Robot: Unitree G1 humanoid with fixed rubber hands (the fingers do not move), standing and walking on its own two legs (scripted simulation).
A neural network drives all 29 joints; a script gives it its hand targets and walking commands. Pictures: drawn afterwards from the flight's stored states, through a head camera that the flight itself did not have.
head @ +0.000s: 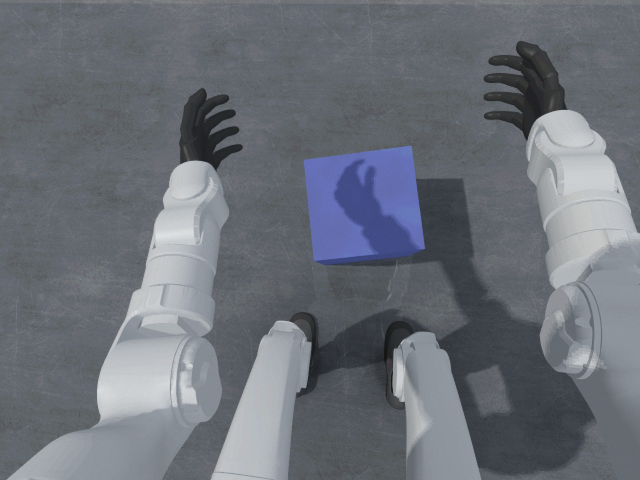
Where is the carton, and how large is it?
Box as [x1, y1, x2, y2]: [304, 146, 424, 264]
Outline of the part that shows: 411,146 304,160 313,257 315,261 323,264 405,256 424,248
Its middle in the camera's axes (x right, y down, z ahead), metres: +0.09 -0.06 +0.86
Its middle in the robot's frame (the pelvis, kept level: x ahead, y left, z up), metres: +0.48 +0.00 -0.51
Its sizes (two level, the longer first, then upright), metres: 0.210 0.200 0.250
